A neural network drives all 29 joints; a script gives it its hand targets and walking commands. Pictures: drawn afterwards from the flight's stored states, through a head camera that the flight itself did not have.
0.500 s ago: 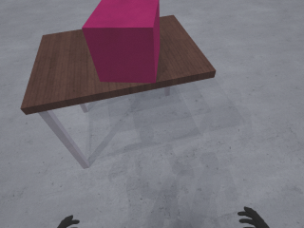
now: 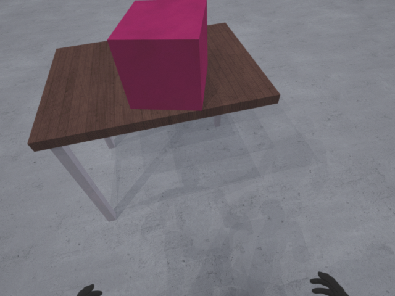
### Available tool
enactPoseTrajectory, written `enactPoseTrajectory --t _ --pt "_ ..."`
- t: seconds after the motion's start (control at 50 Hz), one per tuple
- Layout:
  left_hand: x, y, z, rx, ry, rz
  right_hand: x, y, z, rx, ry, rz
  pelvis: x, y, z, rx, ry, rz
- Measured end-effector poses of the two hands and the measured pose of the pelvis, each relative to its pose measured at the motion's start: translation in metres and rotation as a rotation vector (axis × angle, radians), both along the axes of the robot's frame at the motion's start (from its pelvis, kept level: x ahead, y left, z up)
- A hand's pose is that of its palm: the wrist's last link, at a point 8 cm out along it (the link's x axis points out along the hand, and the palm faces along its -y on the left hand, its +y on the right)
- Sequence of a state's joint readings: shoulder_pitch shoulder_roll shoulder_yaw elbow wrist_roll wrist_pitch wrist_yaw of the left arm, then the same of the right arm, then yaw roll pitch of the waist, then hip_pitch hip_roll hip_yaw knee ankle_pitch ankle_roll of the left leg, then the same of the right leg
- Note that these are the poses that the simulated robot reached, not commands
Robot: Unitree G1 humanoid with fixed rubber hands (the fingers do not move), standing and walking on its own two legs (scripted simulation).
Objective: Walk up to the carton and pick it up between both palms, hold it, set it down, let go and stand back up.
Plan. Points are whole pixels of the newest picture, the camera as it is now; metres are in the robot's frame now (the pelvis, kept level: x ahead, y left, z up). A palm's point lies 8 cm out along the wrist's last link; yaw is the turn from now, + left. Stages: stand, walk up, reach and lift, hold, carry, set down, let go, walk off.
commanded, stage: stand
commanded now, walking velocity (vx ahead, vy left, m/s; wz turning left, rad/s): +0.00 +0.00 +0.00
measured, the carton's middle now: (168, 54) +0.85 +0.10 +0.05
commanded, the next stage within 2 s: walk up in 0.30 s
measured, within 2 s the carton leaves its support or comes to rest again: neither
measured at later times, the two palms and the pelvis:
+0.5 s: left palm out of the picture +0.10 +0.28 -0.10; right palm out of the picture +0.11 -0.26 -0.11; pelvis +0.00 +0.01 +0.00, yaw +0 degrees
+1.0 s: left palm out of the picture +0.16 +0.35 -0.12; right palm out of the picture +0.12 -0.27 -0.08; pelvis +0.10 +0.05 +0.00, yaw +4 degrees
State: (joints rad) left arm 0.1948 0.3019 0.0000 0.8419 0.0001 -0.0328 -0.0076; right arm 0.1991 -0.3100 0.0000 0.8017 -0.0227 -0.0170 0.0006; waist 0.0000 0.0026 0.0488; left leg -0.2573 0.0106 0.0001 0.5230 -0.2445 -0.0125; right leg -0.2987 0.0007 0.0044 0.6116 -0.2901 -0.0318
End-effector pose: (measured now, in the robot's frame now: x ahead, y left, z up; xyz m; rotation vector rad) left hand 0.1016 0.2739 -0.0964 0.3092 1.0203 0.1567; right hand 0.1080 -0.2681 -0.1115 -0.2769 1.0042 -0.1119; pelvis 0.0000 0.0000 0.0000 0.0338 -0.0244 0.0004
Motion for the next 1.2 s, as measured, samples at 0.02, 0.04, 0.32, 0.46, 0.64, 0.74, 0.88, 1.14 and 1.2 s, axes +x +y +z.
enactPoseTrajectory --t 0.02,0.04,0.32,0.46,0.64,0.74,0.88,1.14,1.2 --pt "0.000 0.000 0.000 0.000 0.001 0.000 0.000 0.000 0.000 0.000 0.001 0.000 0.000 0.000 0.000 0.000 0.000 0.000" --pt "0.000 0.001 0.000 -0.001 0.002 0.000 0.000 0.001 0.000 -0.001 0.002 0.000 0.000 0.001 0.000 -0.001 0.001 0.000" --pt "0.000 0.005 -0.001 -0.008 0.008 0.003 0.002 0.005 0.003 -0.008 0.003 -0.001 0.002 0.006 0.002 -0.008 0.003 0.000" --pt "-0.001 0.007 -0.003 -0.009 0.020 0.006 0.003 0.006 0.004 -0.010 0.006 -0.001 0.003 0.007 0.002 -0.009 0.005 0.000" --pt "-0.001 0.022 -0.004 -0.033 0.001 0.021 0.004 -0.002 0.010 -0.058 0.041 0.040 0.017 0.017 0.001 -0.023 -0.021 0.032" --pt "-0.001 0.053 -0.016 -0.042 0.042 0.045 0.009 0.001 0.018 -0.119 0.069 0.061 0.038 0.037 -0.004 -0.056 -0.020 0.058" --pt "0.026 0.079 -0.026 -0.049 0.070 0.061 -0.001 0.009 0.023 -0.162 0.160 0.056 0.070 0.055 -0.007 -0.046 -0.005 0.077" --pt "0.106 0.051 -0.019 -0.019 0.073 0.045 0.069 -0.020 0.005 -0.125 0.180 0.055 0.148 0.023 -0.012 0.001 -0.001 0.073" --pt "0.125 0.039 -0.026 0.003 0.051 0.041 0.106 -0.032 -0.014 -0.109 0.148 0.067 0.166 0.007 -0.026 -0.001 -0.027 0.077"
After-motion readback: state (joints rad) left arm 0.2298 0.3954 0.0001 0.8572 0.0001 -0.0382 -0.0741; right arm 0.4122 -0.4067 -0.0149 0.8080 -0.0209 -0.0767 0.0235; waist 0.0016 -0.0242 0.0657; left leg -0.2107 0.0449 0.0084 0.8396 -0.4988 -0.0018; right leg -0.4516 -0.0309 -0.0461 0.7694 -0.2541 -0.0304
